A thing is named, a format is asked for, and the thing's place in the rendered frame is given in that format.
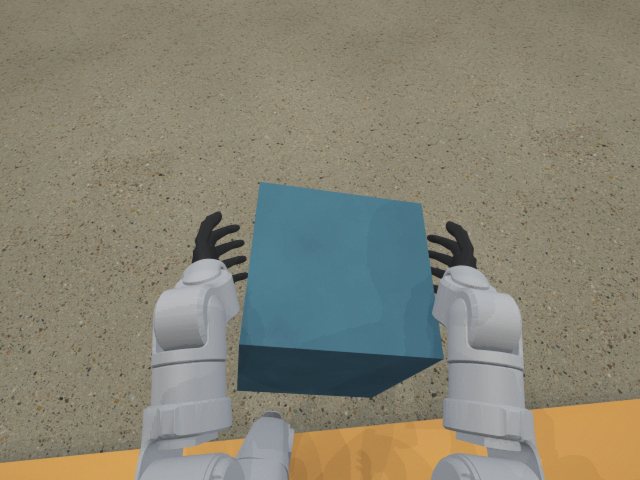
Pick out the carton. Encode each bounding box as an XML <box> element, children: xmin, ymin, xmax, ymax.
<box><xmin>237</xmin><ymin>182</ymin><xmax>444</xmax><ymax>398</ymax></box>

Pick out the left robot forearm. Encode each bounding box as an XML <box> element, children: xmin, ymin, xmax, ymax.
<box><xmin>134</xmin><ymin>259</ymin><xmax>240</xmax><ymax>480</ymax></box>

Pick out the robot right hand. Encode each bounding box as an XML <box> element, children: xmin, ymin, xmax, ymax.
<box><xmin>427</xmin><ymin>221</ymin><xmax>477</xmax><ymax>294</ymax></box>

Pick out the robot left thigh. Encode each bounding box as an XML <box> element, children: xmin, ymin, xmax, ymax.
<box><xmin>235</xmin><ymin>417</ymin><xmax>294</xmax><ymax>480</ymax></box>

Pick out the robot left hand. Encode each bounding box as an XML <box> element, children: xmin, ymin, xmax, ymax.
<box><xmin>192</xmin><ymin>211</ymin><xmax>248</xmax><ymax>283</ymax></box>

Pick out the right robot upper arm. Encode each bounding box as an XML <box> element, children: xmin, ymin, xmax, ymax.
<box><xmin>431</xmin><ymin>453</ymin><xmax>539</xmax><ymax>480</ymax></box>

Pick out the left robot upper arm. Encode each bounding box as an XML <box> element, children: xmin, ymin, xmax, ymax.
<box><xmin>140</xmin><ymin>453</ymin><xmax>245</xmax><ymax>480</ymax></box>

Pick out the left robot shin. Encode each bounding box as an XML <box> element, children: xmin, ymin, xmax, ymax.
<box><xmin>252</xmin><ymin>411</ymin><xmax>282</xmax><ymax>426</ymax></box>

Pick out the right robot forearm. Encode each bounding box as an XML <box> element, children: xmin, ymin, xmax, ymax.
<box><xmin>432</xmin><ymin>266</ymin><xmax>545</xmax><ymax>480</ymax></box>

